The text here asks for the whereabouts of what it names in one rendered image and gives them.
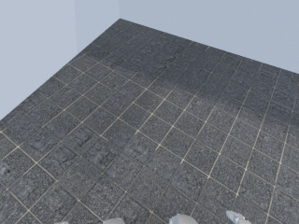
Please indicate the right robot thigh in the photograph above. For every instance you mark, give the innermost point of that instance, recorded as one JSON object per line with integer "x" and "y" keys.
{"x": 182, "y": 219}

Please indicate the robot right hand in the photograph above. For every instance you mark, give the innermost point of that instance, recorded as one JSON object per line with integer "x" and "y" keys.
{"x": 237, "y": 218}

